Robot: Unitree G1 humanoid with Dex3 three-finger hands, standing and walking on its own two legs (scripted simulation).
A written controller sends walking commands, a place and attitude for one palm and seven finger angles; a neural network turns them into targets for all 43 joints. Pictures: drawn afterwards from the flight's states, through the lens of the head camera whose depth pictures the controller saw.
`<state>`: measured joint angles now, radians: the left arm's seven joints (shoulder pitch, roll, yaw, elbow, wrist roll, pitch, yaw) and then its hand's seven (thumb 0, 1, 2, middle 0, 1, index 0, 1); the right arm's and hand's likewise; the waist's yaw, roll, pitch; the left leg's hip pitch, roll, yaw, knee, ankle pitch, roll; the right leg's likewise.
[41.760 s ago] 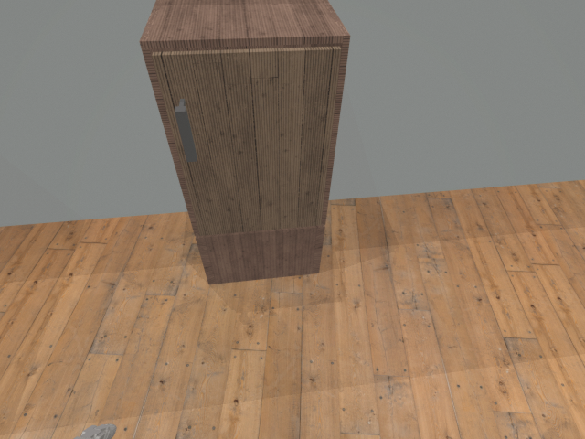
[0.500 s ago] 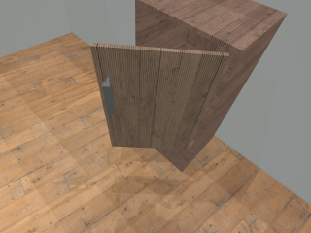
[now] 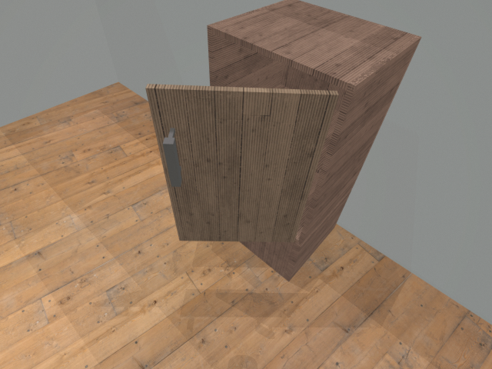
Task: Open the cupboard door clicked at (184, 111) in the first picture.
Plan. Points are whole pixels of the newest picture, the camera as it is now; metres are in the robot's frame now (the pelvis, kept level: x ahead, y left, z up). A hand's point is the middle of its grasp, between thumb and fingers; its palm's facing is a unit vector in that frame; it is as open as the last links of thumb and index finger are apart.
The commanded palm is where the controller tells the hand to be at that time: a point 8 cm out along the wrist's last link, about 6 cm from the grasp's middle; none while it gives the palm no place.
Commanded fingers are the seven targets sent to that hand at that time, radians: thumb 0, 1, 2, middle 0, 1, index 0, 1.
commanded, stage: come to a stop and stand still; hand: left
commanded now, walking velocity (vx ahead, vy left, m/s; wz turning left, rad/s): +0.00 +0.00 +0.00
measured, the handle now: (174, 157) +0.58 +0.21 -0.02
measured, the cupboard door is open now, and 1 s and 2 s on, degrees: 42 42 42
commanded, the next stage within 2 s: look again from close up in 0.28 s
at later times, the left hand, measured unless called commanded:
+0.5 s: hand out of the picture -0.06 +0.16 -0.19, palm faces +0.03 -0.99 -0.16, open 7.3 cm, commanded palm none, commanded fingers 0.00 0.90 0.90 -0.20 -0.30 -0.20 -0.30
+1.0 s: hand out of the picture +0.02 +0.17 -0.19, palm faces +0.00 -0.98 -0.18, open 7.3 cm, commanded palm +0.11 +0.22 -0.08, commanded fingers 0.00 0.85 0.88 -0.20 -0.33 -0.20 -0.33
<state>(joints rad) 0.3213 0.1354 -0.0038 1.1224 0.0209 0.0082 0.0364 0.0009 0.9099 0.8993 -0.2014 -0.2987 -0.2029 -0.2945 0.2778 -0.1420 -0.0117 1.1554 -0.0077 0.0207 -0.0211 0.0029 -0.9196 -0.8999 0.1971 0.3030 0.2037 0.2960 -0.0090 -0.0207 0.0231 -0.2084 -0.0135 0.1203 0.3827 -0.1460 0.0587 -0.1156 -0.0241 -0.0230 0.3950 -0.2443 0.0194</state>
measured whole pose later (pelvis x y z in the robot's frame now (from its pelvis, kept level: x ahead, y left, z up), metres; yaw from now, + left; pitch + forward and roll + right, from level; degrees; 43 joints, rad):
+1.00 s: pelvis +0.02 +0.00 -0.01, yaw +0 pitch +0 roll -1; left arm 0.30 0.16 -0.02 1.07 0.02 -0.02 0.05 0.00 0.91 0.90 -0.20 -0.30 -0.20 -0.29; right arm 0.27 -0.16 0.01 1.08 -0.01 -0.02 -0.02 0.01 -0.92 -0.90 0.20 0.30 0.20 0.30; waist -0.01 -0.02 0.02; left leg -0.27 -0.01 0.11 0.49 -0.23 0.07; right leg -0.16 -0.03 -0.03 0.47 -0.31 0.02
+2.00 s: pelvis -0.01 -0.02 -0.09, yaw +2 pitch +15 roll -2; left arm 0.26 0.30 0.33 0.23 -0.36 -0.47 -0.42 0.00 -0.09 0.48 -0.27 -0.94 -0.27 -0.93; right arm 0.29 -0.28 -0.04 0.63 0.04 -0.20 -0.07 0.01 -0.91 -0.90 0.20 0.30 0.21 0.30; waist -0.02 0.03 -0.14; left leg -0.94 0.04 0.03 1.11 -0.44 0.04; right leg -0.82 0.02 -0.09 1.09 -0.54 -0.03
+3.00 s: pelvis +0.00 +0.00 -0.07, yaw +2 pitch +13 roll -4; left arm 0.01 0.41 0.41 0.39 -0.35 -0.34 -0.47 -0.02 -0.50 0.30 -0.30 -1.20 -0.30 -1.20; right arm 0.30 -0.28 0.03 0.54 0.04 -0.16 -0.05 0.01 -0.91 -0.90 0.20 0.30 0.21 0.30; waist -0.02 0.02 -0.11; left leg -0.83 0.03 0.03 1.01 -0.41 0.06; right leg -0.70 0.02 -0.08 0.95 -0.48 -0.01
